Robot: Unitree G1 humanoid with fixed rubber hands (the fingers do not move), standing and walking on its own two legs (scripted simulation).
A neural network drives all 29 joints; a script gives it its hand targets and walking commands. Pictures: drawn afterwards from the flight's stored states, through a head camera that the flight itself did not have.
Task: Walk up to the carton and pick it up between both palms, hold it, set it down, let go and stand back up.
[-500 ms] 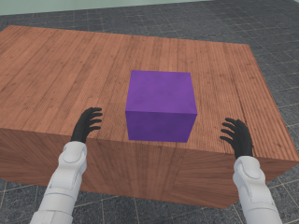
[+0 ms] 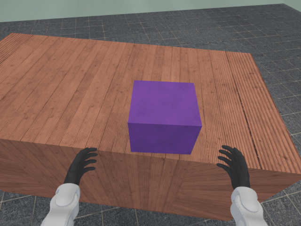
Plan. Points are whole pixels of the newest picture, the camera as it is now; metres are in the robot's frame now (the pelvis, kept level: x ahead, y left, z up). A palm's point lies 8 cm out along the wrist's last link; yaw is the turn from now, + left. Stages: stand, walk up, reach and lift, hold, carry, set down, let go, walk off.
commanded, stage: set down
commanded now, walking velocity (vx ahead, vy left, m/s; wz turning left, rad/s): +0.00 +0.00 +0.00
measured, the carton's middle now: (162, 117) +0.42 -0.02 +0.02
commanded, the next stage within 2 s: let go in 0.94 s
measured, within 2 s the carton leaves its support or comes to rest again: neither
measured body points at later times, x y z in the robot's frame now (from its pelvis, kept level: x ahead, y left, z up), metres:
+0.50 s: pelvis +0.00 +0.00 +0.00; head -0.01 +0.00 +0.45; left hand +0.21 +0.21 -0.04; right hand +0.23 -0.22 -0.01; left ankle +0.00 +0.15 -0.74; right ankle +0.03 -0.10 -0.74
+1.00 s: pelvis +0.00 +0.00 +0.00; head +0.00 +0.01 +0.45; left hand +0.21 +0.21 -0.06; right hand +0.23 -0.22 -0.01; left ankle +0.00 +0.15 -0.74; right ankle +0.03 -0.10 -0.74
